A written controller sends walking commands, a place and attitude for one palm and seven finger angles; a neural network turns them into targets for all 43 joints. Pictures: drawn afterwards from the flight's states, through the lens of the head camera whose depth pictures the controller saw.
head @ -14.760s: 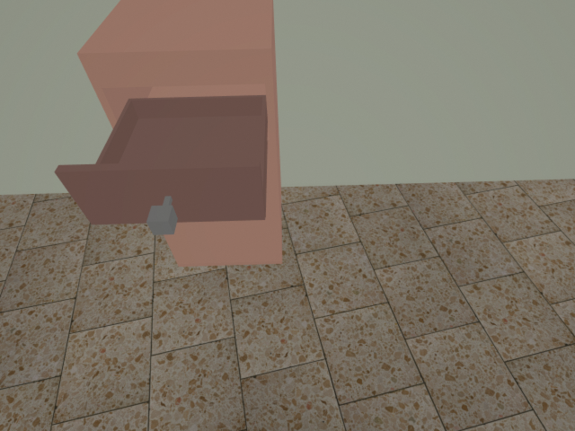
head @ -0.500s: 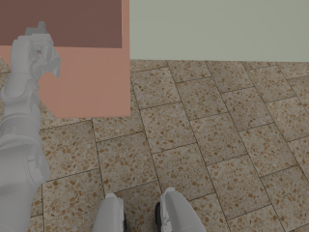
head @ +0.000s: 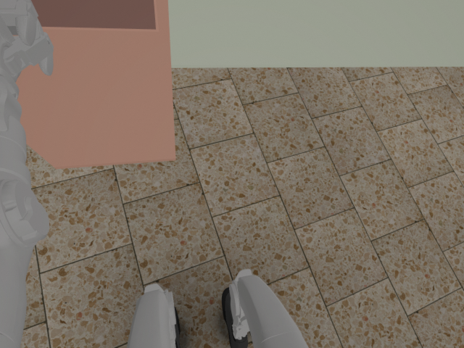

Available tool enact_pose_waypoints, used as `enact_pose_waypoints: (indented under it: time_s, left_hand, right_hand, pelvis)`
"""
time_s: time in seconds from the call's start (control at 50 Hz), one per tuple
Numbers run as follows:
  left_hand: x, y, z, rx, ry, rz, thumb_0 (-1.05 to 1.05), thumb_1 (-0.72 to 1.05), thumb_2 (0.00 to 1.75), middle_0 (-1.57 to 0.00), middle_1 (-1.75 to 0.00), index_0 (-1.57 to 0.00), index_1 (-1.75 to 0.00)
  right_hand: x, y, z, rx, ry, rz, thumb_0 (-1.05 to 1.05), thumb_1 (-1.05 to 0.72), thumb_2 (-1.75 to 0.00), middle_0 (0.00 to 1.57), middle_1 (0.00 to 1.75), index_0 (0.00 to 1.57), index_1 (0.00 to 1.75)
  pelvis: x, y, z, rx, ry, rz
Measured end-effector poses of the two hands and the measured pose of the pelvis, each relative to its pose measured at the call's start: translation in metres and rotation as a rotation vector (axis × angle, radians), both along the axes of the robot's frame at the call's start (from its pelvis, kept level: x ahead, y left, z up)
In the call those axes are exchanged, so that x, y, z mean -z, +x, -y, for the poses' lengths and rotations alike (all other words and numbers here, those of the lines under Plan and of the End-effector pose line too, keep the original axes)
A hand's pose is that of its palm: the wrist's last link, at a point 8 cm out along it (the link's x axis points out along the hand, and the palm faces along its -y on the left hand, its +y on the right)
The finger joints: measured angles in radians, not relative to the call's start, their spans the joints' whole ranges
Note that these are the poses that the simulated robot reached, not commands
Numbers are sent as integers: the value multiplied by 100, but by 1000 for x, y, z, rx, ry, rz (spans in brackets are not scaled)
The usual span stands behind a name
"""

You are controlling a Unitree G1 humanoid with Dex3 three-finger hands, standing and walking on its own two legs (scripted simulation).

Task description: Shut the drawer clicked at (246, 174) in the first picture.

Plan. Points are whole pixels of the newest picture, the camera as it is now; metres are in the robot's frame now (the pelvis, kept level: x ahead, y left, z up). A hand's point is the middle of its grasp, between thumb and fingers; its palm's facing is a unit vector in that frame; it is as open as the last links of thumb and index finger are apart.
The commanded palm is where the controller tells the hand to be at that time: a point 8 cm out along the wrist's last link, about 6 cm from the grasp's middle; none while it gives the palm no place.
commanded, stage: push the drawer shut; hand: left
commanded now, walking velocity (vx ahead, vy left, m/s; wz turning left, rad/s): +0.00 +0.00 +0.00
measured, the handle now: (12, 1) +0.65 +0.24 +0.07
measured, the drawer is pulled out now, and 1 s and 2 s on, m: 0.00 0.00 0.00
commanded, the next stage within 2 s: pull the fist back off the drawer in 0.14 s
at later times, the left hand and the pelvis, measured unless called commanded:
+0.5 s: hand (44, 42) +0.57 +0.20 +0.07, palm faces +0.00 -1.00 -0.04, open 3.6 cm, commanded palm +0.57 +0.22 +0.07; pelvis -0.03 +0.00 -0.02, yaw -1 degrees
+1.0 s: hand (29, 57) +0.55 +0.22 +0.07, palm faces +0.03 -1.00 -0.02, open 3.2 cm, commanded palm +0.52 +0.24 +0.07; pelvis +0.02 +0.01 +0.02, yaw +0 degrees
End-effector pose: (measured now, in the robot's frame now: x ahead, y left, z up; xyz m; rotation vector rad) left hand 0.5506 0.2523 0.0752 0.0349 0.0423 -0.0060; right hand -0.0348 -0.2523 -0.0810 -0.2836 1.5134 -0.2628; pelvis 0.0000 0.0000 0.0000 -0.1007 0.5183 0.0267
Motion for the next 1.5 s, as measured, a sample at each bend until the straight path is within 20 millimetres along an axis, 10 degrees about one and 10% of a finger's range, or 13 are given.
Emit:
enact_pose_waypoints:
  time_s: [0.74, 1.14, 1.5]
  left_hand:
    - [-1, -2, -1, -10, -15, -14, 1, 87, 87, -143, -160, -147, -160]
    - [-9, -37, -14, -9, 10, 34, 1, 90, 89, -140, -160, -140, -160]
    - [-78, -160, -24, -26, 21, 47, 1, 91, 90, -140, -160, -140, -160]
  right_hand:
    - [2, -35, -17, 35, 10, 11, 0, -90, -90, 20, 30, 20, 30]
    - [-14, 88, -1, -55, 37, 144, 0, -90, -90, 20, 30, 20, 30]
    - [-63, 212, -11, -150, 117, 551, 1, -90, -90, 20, 30, 20, 30]
  pelvis:
    - [8, -21, -6, 19, -11, -10]
    - [-26, 32, -8, -2, 13, 55]
    - [-72, 55, 0, -25, 54, 266]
